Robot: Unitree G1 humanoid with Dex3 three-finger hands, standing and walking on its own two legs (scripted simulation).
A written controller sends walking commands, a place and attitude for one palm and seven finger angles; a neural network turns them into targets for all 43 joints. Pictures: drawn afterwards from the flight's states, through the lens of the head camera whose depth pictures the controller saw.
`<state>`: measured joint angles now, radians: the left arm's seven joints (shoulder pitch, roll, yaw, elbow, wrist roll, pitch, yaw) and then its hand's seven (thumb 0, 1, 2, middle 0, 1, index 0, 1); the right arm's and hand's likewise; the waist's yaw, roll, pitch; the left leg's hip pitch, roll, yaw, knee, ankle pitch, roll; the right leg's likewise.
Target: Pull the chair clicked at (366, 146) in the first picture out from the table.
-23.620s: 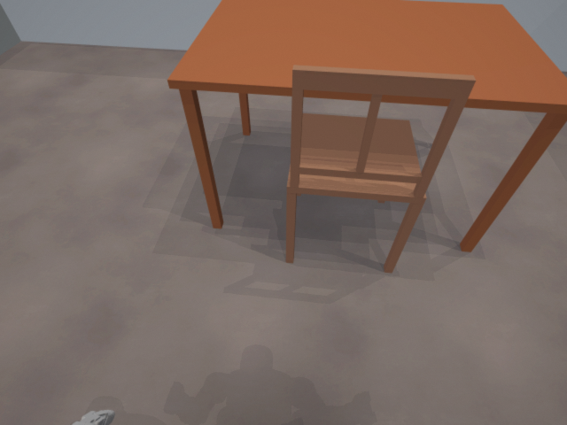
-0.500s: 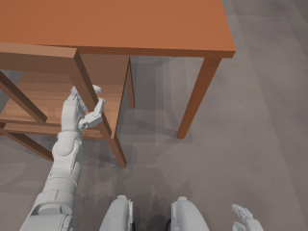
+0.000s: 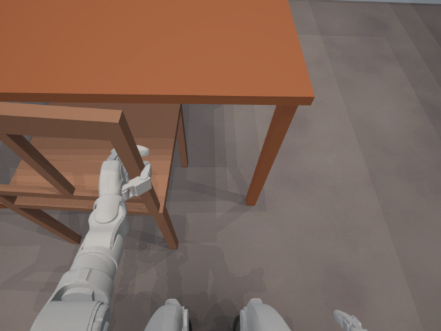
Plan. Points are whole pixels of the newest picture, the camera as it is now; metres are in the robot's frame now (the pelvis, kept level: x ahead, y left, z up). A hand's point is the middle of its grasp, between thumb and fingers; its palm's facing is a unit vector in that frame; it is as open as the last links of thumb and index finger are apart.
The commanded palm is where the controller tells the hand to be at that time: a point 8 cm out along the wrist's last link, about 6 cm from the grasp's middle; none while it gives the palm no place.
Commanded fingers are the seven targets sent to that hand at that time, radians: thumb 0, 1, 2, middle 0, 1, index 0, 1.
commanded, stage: step backward, pulling the chair out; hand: left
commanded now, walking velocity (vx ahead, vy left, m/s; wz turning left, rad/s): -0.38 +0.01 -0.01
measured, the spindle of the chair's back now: (42, 166) +0.44 +0.37 -0.05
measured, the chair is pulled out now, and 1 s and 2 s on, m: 0.03 0.14 0.18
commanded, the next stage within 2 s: none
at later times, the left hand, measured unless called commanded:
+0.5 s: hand (145, 205) +0.34 +0.14 -0.02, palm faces +0.05 -0.99 -0.10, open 5.9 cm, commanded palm +0.33 +0.19 -0.02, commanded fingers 0.00 0.90 0.90 -0.50 -1.45 -0.50 -1.45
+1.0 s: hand (157, 235) +0.29 +0.11 -0.02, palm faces -0.04 -0.99 -0.14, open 5.9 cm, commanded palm +0.28 +0.16 -0.02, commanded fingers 0.00 0.90 0.90 -0.50 -1.45 -0.50 -1.45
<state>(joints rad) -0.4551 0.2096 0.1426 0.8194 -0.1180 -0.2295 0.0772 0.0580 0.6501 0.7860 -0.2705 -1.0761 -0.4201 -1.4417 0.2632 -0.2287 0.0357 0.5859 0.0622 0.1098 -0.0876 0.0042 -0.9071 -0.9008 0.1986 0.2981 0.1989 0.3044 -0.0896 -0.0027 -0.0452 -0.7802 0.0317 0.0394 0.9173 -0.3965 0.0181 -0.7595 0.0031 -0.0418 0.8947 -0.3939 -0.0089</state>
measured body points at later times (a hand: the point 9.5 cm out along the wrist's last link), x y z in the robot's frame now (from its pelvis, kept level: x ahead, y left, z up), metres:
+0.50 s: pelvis -0.02 +0.00 +0.03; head +0.05 -0.01 +0.48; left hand +0.33 +0.19 -0.01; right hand +0.06 -0.24 -0.10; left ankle +0.03 +0.11 -0.69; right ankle +0.02 -0.11 -0.69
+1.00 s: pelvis -0.07 +0.00 +0.03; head -0.01 +0.00 +0.48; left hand +0.28 +0.16 -0.01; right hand +0.01 -0.27 -0.09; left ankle +0.03 +0.10 -0.69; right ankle +0.02 -0.11 -0.68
